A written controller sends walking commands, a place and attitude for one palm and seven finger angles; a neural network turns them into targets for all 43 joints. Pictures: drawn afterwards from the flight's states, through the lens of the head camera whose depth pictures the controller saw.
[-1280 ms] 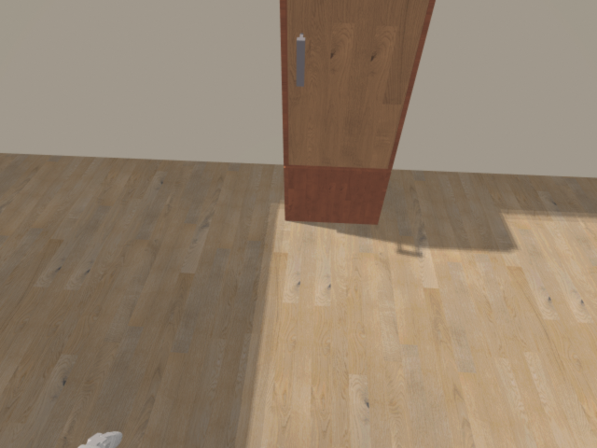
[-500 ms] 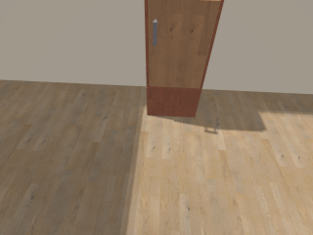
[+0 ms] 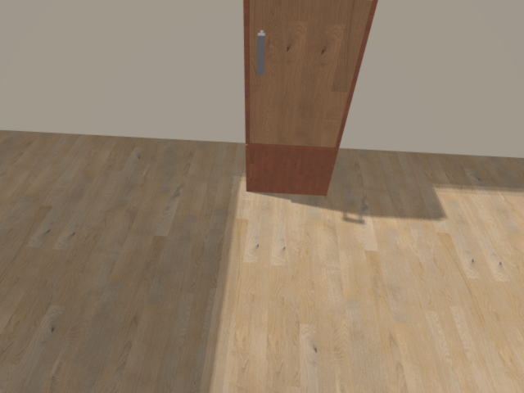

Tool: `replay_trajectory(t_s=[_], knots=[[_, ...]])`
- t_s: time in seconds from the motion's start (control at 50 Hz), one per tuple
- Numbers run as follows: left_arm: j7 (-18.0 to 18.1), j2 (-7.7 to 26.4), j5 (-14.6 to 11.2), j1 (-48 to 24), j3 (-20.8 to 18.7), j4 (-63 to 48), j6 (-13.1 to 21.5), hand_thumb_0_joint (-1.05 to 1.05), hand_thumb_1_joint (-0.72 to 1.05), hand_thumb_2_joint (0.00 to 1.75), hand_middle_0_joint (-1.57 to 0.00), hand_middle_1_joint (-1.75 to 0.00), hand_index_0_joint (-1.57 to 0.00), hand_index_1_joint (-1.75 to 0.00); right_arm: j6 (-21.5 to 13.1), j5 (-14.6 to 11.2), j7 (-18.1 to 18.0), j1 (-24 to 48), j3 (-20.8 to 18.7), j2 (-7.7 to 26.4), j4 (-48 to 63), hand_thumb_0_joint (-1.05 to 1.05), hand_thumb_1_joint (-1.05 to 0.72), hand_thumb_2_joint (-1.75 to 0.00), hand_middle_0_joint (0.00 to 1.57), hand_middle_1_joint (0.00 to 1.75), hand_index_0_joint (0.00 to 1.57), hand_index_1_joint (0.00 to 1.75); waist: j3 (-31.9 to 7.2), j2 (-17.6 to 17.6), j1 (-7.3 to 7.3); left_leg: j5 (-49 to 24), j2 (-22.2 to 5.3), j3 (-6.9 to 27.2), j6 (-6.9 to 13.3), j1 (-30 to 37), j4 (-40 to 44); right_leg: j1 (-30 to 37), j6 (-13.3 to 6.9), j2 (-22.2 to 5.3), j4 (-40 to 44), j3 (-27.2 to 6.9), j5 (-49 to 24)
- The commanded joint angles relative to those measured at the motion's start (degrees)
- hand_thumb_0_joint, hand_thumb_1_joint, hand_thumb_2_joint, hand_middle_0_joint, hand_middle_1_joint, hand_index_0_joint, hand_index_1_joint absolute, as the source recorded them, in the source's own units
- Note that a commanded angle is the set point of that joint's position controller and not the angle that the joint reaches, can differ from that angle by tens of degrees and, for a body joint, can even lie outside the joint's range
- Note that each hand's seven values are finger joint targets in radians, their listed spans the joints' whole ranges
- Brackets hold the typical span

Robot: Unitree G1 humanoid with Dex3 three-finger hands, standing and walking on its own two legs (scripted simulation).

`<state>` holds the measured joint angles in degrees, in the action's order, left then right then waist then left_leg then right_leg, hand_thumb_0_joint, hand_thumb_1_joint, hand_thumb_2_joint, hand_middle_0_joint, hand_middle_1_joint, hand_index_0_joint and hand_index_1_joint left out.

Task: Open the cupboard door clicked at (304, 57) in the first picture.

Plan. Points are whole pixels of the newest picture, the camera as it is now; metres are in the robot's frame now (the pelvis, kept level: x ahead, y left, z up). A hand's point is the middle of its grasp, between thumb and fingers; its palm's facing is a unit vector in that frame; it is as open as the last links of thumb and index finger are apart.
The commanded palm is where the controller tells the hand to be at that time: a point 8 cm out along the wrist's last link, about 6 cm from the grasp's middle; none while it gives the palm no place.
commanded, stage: look at it before walking up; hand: left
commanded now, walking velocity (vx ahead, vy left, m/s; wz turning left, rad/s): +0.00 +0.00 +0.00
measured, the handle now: (261, 52) +1.17 +0.08 +0.00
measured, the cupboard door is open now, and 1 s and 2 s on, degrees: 0 0 0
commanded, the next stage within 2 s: walk to a spot facing it in 0.16 s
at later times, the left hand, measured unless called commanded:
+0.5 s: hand out of the picture +0.06 +0.21 -0.17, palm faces -0.07 -0.96 -0.26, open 7.4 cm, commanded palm none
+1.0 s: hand (198, 390) +0.17 +0.12 -0.17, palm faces -0.18 -0.97 -0.17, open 7.4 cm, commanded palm none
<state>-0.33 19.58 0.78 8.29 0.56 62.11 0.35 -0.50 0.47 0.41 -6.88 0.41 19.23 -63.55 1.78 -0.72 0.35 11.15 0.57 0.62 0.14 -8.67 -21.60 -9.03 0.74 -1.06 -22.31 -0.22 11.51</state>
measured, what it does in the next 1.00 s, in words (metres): walks ahead, turning right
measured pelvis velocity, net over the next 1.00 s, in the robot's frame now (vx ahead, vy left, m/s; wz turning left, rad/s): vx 0.20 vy -0.05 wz -0.30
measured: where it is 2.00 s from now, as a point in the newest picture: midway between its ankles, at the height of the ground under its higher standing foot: (275, 366)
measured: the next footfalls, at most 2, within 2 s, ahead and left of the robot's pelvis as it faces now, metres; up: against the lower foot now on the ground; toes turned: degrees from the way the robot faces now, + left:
left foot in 1.10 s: +0.44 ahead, +0.01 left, +0.00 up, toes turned -13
right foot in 1.76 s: +0.30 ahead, -0.17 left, +0.00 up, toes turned -52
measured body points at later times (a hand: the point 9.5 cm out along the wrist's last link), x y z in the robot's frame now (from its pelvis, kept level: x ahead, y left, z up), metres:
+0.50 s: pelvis +0.03 -0.01 -0.01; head +0.03 -0.01 +0.44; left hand +0.06 +0.26 -0.15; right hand +0.07 -0.28 -0.15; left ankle +0.01 +0.12 -0.75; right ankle +0.01 -0.12 -0.74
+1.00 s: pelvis +0.20 -0.05 -0.01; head +0.22 -0.06 +0.44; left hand +0.18 +0.18 -0.16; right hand +0.25 -0.30 -0.15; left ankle +0.35 +0.05 -0.69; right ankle +0.05 -0.12 -0.75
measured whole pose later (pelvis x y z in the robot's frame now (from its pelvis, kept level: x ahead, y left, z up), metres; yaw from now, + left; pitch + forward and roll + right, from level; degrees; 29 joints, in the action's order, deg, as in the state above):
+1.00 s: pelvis +0.20 -0.05 -0.01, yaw -17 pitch +0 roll -1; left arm 0.6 7.3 1.6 26.9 -1.4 62.0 4.0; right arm -0.6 1.1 1.6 -6.0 -2.5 10.7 -55.8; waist 1.8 0.8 3.1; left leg 9.3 -6.3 -4.2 -2.7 -35.8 -49.6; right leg 1.7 -2.2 2.7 -18.0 -3.7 19.8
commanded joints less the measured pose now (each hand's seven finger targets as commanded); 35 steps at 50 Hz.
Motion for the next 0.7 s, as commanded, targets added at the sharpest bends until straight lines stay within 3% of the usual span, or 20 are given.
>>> replay_trajectory(t_s=[0.0,0.24,0.28,0.3,0.34,0.38,0.42,0.44,0.46,0.5,0.52,0.54,0.56,0.58,0.6,0.62,0.64,0.66,0.68], knots=[[0.94,11.39,-0.04,-1.98,-2.38,-3.51,1.14,0.0,0.9,0.9,-0.2,-0.3,-0.2,-0.3,-1.58,-0.14,-0.92,2.54,-2.51,11.87,3.75,0.0,-0.9,-0.9,0.2,0.3,0.2,0.3,-4.14,0.96,-0.19,-7.28,-7.21,5.98,1.59,0.35,3.52,1.24,-2.12,-5.77,3.65,-4.98,-5.66],[0.96,11.56,-0.03,-1.88,-2.36,-3.23,1.13,0.0,0.9,0.9,-0.2,-0.3,-0.2,-0.3,-1.5,-0.1,-0.96,3.02,-2.45,12.02,3.67,0.0,-0.9,-0.9,0.2,0.3,0.2,0.3,-3.55,0.02,-0.08,-7.61,-7.07,5.92,1.54,1.21,4.03,1.23,-2.05,-5.96,4.29,-5.07,-6.13],[1.11,5.4,-0.09,1.2,-1.17,-1.85,0.03,0.0,0.9,0.9,-0.2,-0.3,-0.2,-0.3,-0.67,0.34,-0.88,-0.33,-1.16,5.81,2.21,0.0,-0.9,-0.9,0.2,0.3,0.2,0.3,-4.02,-0.07,-0.33,-1.96,-7.04,3.83,0.43,2.37,2.6,-0.22,-1.44,-5.11,3.55,-5.54,-0.51],[0.92,4.64,0.1,2.63,-1.24,-2.0,-0.54,0.0,0.9,0.9,-0.2,-0.3,-0.2,-0.3,-0.27,0.48,-0.82,-2.06,-1.13,5.01,2.29,0.0,-0.9,-0.9,0.2,0.3,0.2,0.3,-3.64,0.28,-0.25,4.29,-7.08,3.29,0.5,1.78,1.9,-1.6,-1.62,-4.6,3.09,-5.97,5.51],[0.17,5.16,0.43,3.46,-1.91,-2.95,-1.27,0.0,0.9,0.9,-0.2,-0.3,-0.2,-0.3,0.19,0.8,-0.81,-2.58,-1.87,5.84,2.96,0.0,-0.9,-0.9,0.2,0.3,0.2,0.3,0.97,0.55,-0.28,16.72,-7.37,3.5,1.07,-1.51,2.79,-6.56,-2.42,-3.23,2.7,-7.44,15.17],[-0.5,5.1,0.6,4.09,-2.62,-4.58,-1.48,0.0,0.9,0.9,-0.2,-0.3,-0.2,-0.3,0.22,0.92,-0.92,-3.64,-2.73,7.25,4.04,0.0,-0.9,-0.9,0.2,0.3,0.2,0.3,4.46,2.82,-0.53,23.59,-9.14,5.14,2.21,-2.77,4.02,-11.48,-2.88,-1.09,-0.81,-7.13,18.61],[-1.0,3.63,0.6,5.15,-3.07,-6.21,-1.08,0.0,0.9,0.9,-0.2,-0.3,-0.2,-0.3,-0.2,0.77,-1.09,-5.94,-3.88,8.93,4.82,0.0,-0.9,-0.9,0.2,0.3,0.2,0.3,5.14,6.56,-1.06,27.7,-14.09,10.25,5.18,-0.31,7.03,-16.59,-2.49,1.95,-9.83,-3.53,16.93],[-1.24,2.22,0.55,4.79,-3.25,-6.99,-0.85,0.0,0.9,0.9,-0.2,-0.3,-0.2,-0.3,-0.64,0.63,-1.23,-6.77,-4.46,9.87,5.13,0.0,-0.9,-0.9,0.2,0.3,0.2,0.3,5.38,9.56,-1.39,26.46,-18.14,13.34,7.41,0.93,9.1,-18.66,-1.84,2.83,-16.64,0.17,13.49],[-1.45,1.23,0.55,3.2,-3.37,-8.25,-0.65,0.0,0.9,0.9,-0.2,-0.3,-0.2,-0.3,-1.15,0.59,-1.3,-7.88,-4.86,9.64,5.3,0.0,-0.9,-0.9,0.2,0.3,0.2,0.3,5.33,10.43,-2.04,21.12,-20.82,13.86,9.47,3.52,10.15,-21.82,-1.41,1.26,-21.64,1.1,15.19],[-1.88,0.49,0.47,1.87,-3.78,-9.91,0.01,0.0,0.9,0.9,-0.2,-0.3,-0.2,-0.3,-1.91,0.68,-1.4,-9.06,-5.04,8.36,5.46,0.0,-0.9,-0.9,0.2,0.3,0.2,0.3,3.91,9.33,-2.28,9.28,-22.03,10.89,10.44,6.84,7.34,-23.59,-1.26,-1.27,-22.36,0.74,17.4],[-2.0,-0.5,0.39,3.09,-4.03,-9.84,0.26,0.0,0.9,0.9,-0.2,-0.3,-0.2,-0.3,-2.01,0.86,-1.44,-8.06,-5.02,7.64,5.7,0.0,-0.9,-0.9,0.2,0.3,0.2,0.3,3.84,9.13,-1.23,4.19,-21.71,7.39,9.48,5.17,4.91,-20.37,-1.37,-2.14,-20.3,1.26,16.83],[-2.14,-1.26,0.42,6.29,-4.2,-8.89,0.47,0.0,0.9,0.9,-0.2,-0.3,-0.2,-0.3,-2.04,0.92,-1.47,-6.69,-4.86,6.77,5.99,0.0,-0.9,-0.9,0.2,0.3,0.2,0.3,2.98,8.03,0.42,1.63,-19.96,3.0,7.58,1.35,0.96,-13.36,-1.6,-1.82,-15.98,2.64,14.26],[-2.16,-1.71,0.59,12.62,-4.41,-6.87,0.75,0.0,0.9,0.9,-0.2,-0.3,-0.2,-0.3,-1.98,0.91,-1.44,-5.06,-4.66,6.04,6.34,0.0,-0.9,-0.9,0.2,0.3,0.2,0.3,0.46,5.37,3.47,1.81,-16.38,-1.86,4.96,-3.65,-7.87,-3.02,-1.99,0.08,-9.17,4.72,8.14],[-1.68,1.78,0.93,20.85,-5.32,-4.16,1.49,0.0,0.9,0.9,-0.2,-0.3,-0.2,-0.3,-1.97,0.42,-1.02,-3.99,-4.16,3.18,7.45,0.0,-0.9,-0.9,0.2,0.3,0.2,0.3,-2.2,-5.51,6.98,5.89,-10.52,-8.3,1.45,-14.3,-24.52,9.34,-3.91,-3.85,-0.4,-3.74,7.94],[-0.37,9.0,0.91,27.46,-6.76,-2.54,2.28,0.0,0.9,0.9,-0.2,-0.3,-0.2,-0.3,-2.32,0.11,-0.49,-1.19,-2.79,-1.42,10.92,0.0,-0.9,-0.9,0.2,0.3,0.2,0.3,-1.94,-24.23,8.6,22.38,-2.49,-10.97,-1.9,-32.87,-42.12,16.35,-9.52,-19.14,8.88,-31.5,4.38],[0.73,7.68,-0.03,29.32,-6.51,-2.36,2.24,0.0,0.9,0.9,-0.2,-0.3,-0.2,-0.3,-2.75,0.59,-0.54,2.38,-3.23,0.64,12.32,0.0,-0.9,-0.9,0.2,0.3,0.2,0.3,-1.83,-14.53,8.78,21.05,-4.25,-3.15,-0.92,-35.01,-46.52,16.01,-12.57,-20.77,9.8,-35.43,-0.32],[0.85,5.68,-0.11,25.0,-6.02,-3.23,2.56,0.0,0.9,0.9,-0.2,-0.3,-0.2,-0.3,-3.11,0.35,-0.49,1.13,-3.74,1.04,11.4,0.0,-0.9,-0.9,0.2,0.3,0.2,0.3,0.12,-9.15,6.33,14.83,-7.0,-1.3,-0.33,-34.59,-46.69,13.3,-13.96,-19.02,8.83,-29.93,1.51],[0.66,3.95,0.07,22.81,-5.59,-3.82,2.68,0.0,0.9,0.9,-0.2,-0.3,-0.2,-0.3,-3.16,0.47,-0.32,2.57,-3.72,-0.09,11.06,0.0,-0.9,-0.9,0.2,0.3,0.2,0.3,2.19,-6.14,5.79,12.75,-7.7,-1.86,-0.83,-34.06,-47.72,8.82,-14.25,-17.8,9.21,-29.47,2.47],[0.71,2.25,0.26,20.39,-4.99,-4.49,2.77,0.0,0.9,0.9,-0.2,-0.3,-0.2,-0.3,-2.84,0.8,-0.21,1.87,-3.81,-0.51,10.59,0.0,-0.9,-0.9,0.2,0.3,0.2,0.3,3.78,-3.81,4.05,10.24,-8.26,-1.19,-1.28,-32.93,-47.47,5.15,-13.87,-16.61,9.46,-26.81,2.47]])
